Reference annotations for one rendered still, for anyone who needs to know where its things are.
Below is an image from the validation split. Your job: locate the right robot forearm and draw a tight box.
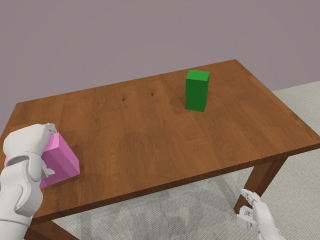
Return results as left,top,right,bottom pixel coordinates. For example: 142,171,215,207
256,224,286,240

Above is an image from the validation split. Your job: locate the left robot forearm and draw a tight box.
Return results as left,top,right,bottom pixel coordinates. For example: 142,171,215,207
0,152,43,240

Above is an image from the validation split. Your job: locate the robot left hand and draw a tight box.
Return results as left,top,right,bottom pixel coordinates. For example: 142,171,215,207
3,123,58,180

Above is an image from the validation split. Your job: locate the robot right hand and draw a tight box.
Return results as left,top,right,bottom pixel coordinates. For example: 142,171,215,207
236,188,275,234

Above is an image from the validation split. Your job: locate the sponge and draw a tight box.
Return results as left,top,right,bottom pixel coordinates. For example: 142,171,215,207
4,132,80,189

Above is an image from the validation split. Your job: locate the table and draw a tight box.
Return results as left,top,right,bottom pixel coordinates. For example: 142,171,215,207
0,59,320,240

